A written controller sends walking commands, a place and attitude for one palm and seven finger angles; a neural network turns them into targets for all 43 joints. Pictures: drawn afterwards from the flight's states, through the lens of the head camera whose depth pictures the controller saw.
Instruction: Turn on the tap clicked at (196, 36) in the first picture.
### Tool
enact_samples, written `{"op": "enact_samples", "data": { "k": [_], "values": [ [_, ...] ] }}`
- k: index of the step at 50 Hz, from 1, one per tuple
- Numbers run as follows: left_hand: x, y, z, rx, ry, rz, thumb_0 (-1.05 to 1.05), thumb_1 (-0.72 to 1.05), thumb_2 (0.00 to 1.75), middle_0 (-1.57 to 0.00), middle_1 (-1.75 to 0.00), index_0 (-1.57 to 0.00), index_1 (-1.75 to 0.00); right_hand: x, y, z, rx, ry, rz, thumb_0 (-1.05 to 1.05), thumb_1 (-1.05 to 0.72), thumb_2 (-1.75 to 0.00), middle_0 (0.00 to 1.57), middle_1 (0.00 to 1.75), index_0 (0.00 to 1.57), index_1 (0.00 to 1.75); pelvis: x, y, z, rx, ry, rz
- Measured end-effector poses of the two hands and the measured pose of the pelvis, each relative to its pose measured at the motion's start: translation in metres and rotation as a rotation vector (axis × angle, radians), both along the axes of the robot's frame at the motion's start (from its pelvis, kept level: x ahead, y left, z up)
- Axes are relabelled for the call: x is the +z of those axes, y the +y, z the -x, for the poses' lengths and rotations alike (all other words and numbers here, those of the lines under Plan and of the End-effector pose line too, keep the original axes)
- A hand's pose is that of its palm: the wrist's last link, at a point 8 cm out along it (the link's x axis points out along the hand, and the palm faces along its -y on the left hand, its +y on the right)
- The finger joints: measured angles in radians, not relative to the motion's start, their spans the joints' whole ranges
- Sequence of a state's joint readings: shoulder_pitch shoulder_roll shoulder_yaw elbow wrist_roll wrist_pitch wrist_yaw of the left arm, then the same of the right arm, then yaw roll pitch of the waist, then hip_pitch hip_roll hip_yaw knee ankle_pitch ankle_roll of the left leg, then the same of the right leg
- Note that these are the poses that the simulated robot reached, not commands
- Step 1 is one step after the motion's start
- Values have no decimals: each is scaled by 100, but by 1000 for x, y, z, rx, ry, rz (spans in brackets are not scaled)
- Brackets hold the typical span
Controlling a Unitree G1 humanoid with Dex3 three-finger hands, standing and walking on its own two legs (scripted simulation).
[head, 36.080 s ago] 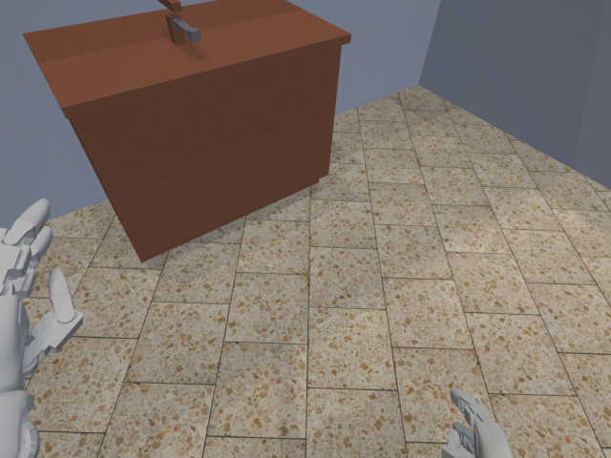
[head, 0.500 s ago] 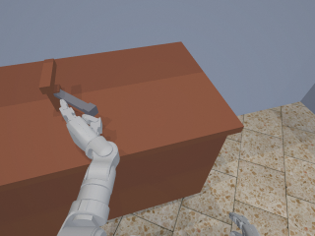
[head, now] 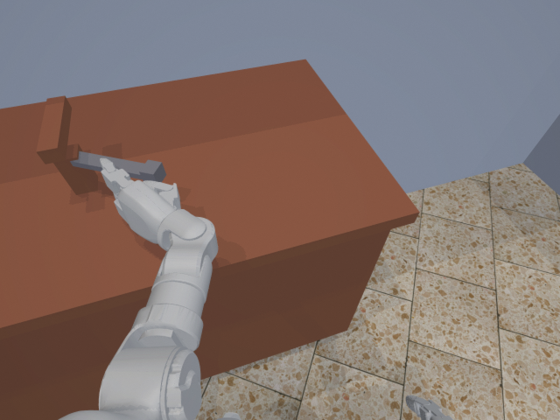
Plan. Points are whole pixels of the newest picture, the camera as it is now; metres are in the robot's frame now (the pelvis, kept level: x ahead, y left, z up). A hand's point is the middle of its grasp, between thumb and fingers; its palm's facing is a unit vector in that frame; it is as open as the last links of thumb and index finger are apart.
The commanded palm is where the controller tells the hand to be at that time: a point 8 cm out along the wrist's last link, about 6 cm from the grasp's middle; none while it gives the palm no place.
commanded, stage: push the lever round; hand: left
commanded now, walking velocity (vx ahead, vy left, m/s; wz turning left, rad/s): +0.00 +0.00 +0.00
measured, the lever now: (153, 173) +0.47 +0.21 +0.09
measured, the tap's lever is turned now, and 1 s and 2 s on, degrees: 58 73 73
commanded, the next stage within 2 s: lift the hand up off the lever in 0.32 s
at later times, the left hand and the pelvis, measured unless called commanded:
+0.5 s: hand (180, 174) +0.47 +0.17 +0.09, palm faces +0.80 -0.58 -0.14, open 7.8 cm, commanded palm +0.41 +0.18 +0.10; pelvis +0.02 +0.00 +0.00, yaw -1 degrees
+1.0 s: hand (175, 172) +0.45 +0.17 +0.11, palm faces +0.78 -0.61 -0.12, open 7.8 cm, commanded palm +0.39 +0.18 +0.12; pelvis +0.03 +0.01 +0.01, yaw +0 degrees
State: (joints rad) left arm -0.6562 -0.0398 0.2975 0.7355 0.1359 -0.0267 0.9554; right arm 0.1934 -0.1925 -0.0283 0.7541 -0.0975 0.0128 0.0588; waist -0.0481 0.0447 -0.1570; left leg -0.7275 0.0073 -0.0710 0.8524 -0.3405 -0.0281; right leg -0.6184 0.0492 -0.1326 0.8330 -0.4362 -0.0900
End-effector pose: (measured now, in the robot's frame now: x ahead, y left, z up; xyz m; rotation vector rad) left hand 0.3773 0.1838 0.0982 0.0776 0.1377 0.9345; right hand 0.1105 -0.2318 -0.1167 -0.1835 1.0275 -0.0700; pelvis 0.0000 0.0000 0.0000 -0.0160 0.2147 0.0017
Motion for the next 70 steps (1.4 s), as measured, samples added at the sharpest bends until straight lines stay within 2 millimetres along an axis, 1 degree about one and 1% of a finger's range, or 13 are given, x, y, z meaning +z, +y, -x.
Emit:
{"op": "enact_samples", "data": {
  "k": [8, 13, 20, 25, 33, 38, 47, 52, 59, 65, 70],
  "values": [
    [-2, -2, -13, 8, 8, -3, 0, 91, 91, -16, -15, -16, -15, -4, -10, 18, -29, 55, 7, 1, -91, -90, 20, 30, 20, 29, 0, -3, -5, -6, 19, -5],
    [-3, -3, -22, 11, 11, -5, 0, 91, 91, -16, -15, -16, -15, -5, -14, 25, -42, 82, 14, 1, -91, -90, 20, 30, 20, 29, 0, -4, -8, -7, 29, -6],
    [-2, -4, -36, 13, 13, 1, 0, 90, 91, -16, -15, -15, -14, -5, -16, 28, -55, 100, 16, 1, -91, -90, 20, 30, 20, 29, 0, -4, -14, -11, 44, -7],
    [-2, -1, -39, 12, 15, 1, 1, 90, 90, -16, -15, -15, -15, -4, -14, 27, -61, 104, 7, 1, -91, -90, 20, 30, 20, 29, 2, -2, -19, -15, 45, -9],
    [2, 4, -36, 12, 1, 9, 1, 90, 90, -16, -15, -16, -15, 0, -9, 16, -50, 92, -2, 1, -91, -90, 20, 30, 20, 29, 5, 1, -25, -15, 31, -5],
    [7, 5, -31, -2, -2, 4, 1, 90, 90, -16, -15, -16, -15, 4, -5, 4, -35, 65, -8, 1, -91, -90, 20, 30, 20, 29, 7, 3, -28, -12, 15, -4],
    [16, -1, -24, -22, -3, 14, 1, 90, 90, -16, -15, -16, -15, 11, 4, -24, 2, -4, -15, 1, -91, -90, 20, 30, 20, 29, 10, 6, -27, -8, -8, -2],
    [20, 2, -19, -11, 7, 21, 1, 90, 90, -16, -15, -16, -15, 16, 7, -33, 10, -34, -19, 1, -91, -90, 20, 30, 20, 29, 11, 6, -26, -8, -20, -4],
    [28, 10, -12, 4, -6, 6, 1, 90, 90, -16, -15, -16, -15, 18, 7, -34, 20, -44, -16, 1, -91, -90, 20, 30, 20, 29, 13, 4, -21, 0, -32, -3],
    [32, 10, -11, -2, 0, 13, 1, 90, 90, -16, -15, -16, -15, 18, 4, -26, 14, -29, -6, 1, -91, -90, 20, 30, 20, 29, 14, 3, -17, 5, -41, -2],
    [34, 6, -12, -6, 1, 17, 1, 90, 90, -16, -15, -16, -15, 17, 2, -18, 4, -20, -2, 1, -91, -90, 20, 30, 20, 29, 14, 3, -14, 3, -43, -3]
  ]
}}
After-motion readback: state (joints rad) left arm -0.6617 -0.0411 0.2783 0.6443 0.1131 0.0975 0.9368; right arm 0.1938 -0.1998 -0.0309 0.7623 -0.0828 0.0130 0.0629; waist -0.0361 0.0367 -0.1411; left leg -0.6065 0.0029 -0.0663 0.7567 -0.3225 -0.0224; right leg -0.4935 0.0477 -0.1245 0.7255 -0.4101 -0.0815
